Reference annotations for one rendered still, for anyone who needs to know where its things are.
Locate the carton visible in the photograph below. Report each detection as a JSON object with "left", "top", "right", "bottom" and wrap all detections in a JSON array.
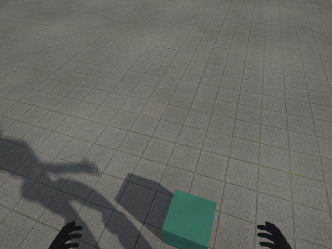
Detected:
[{"left": 162, "top": 189, "right": 217, "bottom": 249}]

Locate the robot right hand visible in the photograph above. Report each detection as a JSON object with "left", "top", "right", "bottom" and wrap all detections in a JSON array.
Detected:
[{"left": 257, "top": 221, "right": 292, "bottom": 249}]

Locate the robot left hand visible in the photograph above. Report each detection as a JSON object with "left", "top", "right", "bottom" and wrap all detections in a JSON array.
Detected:
[{"left": 48, "top": 221, "right": 82, "bottom": 249}]

